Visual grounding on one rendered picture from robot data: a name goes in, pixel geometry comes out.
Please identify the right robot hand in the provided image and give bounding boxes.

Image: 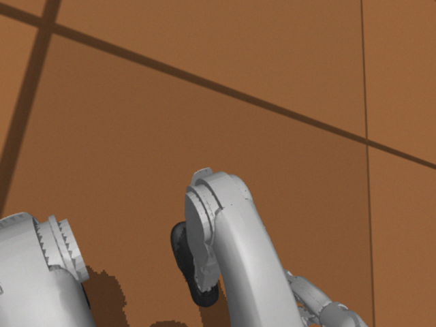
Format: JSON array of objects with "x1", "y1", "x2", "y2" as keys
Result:
[{"x1": 284, "y1": 269, "x2": 333, "y2": 327}]

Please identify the right robot foot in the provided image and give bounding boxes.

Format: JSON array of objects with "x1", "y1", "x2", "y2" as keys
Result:
[{"x1": 170, "y1": 221, "x2": 219, "y2": 307}]

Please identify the right robot arm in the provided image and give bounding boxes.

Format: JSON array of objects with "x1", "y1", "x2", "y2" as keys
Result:
[{"x1": 319, "y1": 302, "x2": 368, "y2": 327}]

